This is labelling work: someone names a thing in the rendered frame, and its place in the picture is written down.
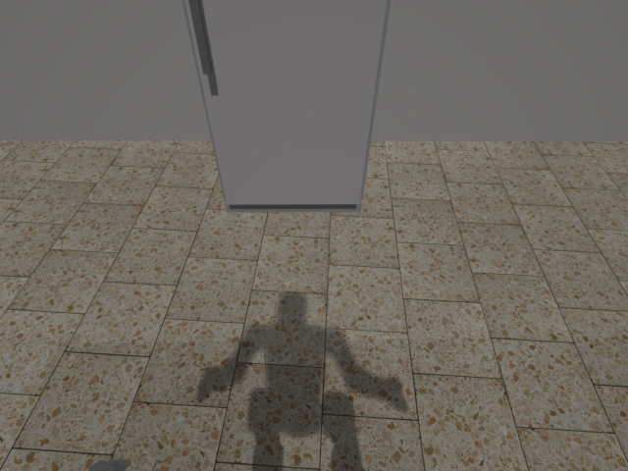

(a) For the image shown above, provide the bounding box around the fridge door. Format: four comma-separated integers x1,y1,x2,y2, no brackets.
184,0,387,205

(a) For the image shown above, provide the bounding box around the handle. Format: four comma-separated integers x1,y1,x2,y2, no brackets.
188,0,212,75

